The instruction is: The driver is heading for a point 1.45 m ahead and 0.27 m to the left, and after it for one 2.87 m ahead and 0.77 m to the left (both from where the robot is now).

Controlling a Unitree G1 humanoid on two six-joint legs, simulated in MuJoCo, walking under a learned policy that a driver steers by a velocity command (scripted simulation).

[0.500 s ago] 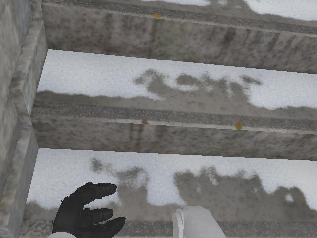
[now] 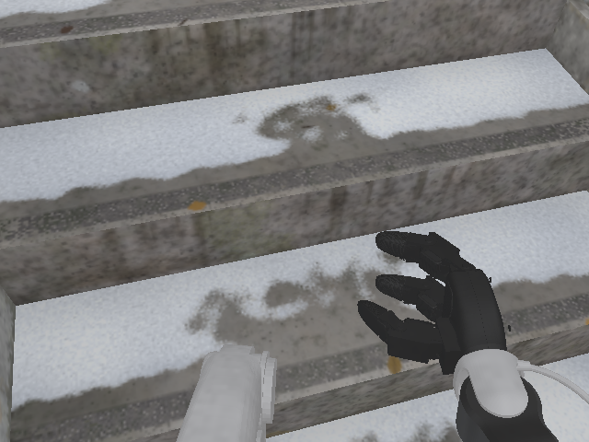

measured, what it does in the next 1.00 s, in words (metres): climbs: left foot 0.17 m higher, then right foot 0.17 m lower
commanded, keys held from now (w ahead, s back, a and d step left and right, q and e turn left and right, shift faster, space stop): e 0.14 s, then no key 0.16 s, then q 0.70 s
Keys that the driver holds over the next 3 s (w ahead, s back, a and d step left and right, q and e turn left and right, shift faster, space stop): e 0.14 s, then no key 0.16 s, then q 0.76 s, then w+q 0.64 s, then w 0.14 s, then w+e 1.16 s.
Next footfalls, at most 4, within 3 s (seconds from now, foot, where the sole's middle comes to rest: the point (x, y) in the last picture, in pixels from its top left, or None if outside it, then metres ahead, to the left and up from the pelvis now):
0.10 left None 0.21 0.11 -0.61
0.66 right None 0.08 -0.22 -0.78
0.90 left None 0.20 -0.03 -0.61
1.32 right None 0.33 -0.26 -0.61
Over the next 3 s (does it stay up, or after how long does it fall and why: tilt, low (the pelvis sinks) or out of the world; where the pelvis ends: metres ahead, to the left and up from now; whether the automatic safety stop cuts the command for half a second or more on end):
stays up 0.95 0.29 0.54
